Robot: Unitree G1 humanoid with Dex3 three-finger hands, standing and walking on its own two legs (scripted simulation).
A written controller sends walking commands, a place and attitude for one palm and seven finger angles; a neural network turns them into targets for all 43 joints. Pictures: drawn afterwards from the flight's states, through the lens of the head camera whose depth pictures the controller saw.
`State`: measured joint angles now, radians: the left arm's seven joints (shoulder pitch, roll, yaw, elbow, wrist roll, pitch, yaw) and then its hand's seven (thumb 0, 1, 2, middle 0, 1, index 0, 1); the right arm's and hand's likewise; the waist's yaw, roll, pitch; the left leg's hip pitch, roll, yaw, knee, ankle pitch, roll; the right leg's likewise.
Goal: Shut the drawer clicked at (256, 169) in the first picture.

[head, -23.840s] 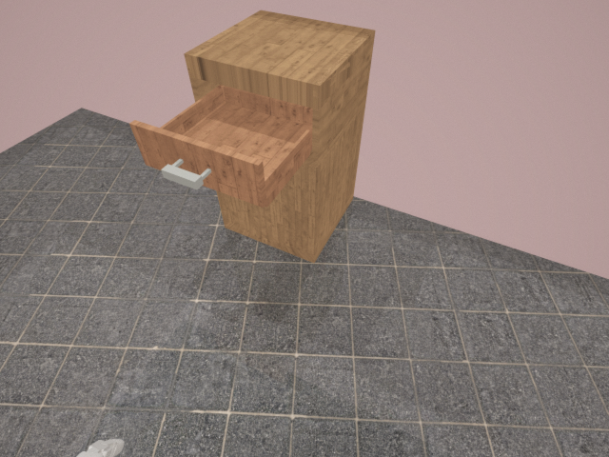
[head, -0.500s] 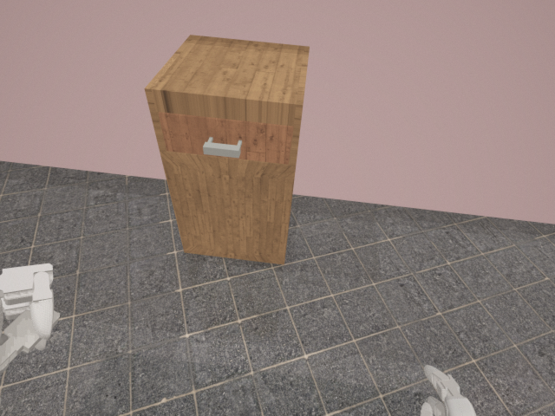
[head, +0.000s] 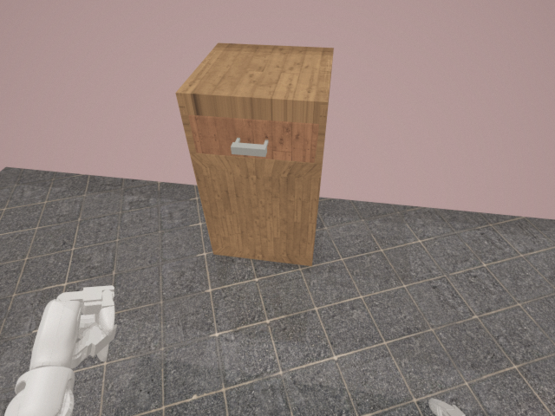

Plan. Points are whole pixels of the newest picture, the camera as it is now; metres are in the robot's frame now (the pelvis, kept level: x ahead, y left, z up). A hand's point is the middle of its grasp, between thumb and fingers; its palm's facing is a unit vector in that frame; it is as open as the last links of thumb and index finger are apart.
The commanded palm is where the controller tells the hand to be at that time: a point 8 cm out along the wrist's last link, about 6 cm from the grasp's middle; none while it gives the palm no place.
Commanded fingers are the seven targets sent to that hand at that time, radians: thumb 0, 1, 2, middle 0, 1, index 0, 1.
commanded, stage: let the arm hang, fingers relaxed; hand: left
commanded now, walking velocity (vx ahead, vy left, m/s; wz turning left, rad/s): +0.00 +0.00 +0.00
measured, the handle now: (250, 145) +0.92 +0.14 -0.11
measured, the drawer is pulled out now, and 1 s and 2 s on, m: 0.00 0.00 0.00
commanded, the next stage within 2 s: look to check the result in 1.00 s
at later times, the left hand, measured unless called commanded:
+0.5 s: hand out of the picture -0.08 +0.20 -0.14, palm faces +0.01 -0.97 -0.24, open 5.5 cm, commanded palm none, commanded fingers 0.00 0.90 0.90 -0.20 -0.30 -0.20 -0.30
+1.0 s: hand out of the picture +0.02 +0.16 -0.15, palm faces +0.00 -0.98 -0.22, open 7.3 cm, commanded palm none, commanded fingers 0.00 0.90 0.90 -0.20 -0.30 -0.20 -0.30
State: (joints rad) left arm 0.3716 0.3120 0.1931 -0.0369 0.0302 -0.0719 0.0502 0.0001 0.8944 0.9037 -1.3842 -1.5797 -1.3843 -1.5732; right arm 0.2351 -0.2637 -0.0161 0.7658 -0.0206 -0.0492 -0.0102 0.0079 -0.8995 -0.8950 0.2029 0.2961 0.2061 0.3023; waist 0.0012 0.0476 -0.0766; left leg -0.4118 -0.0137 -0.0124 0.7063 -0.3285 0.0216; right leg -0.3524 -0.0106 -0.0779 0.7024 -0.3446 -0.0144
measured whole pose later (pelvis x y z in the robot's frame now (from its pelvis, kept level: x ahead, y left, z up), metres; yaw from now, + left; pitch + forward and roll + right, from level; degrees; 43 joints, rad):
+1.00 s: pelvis +0.00 -0.02 +0.03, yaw -1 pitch -2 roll +0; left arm 0.25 0.16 0.02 1.12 0.02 -0.01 0.03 0.01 0.92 0.90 -0.21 -0.31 -0.20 -0.30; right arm 0.29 -0.13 -0.01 1.14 -0.02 0.01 -0.03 0.00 -0.91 -0.90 0.20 0.30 0.20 0.30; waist -0.01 0.02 0.04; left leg -0.22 0.00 0.00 0.41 -0.16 0.00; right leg -0.18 0.01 -0.06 0.43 -0.23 -0.04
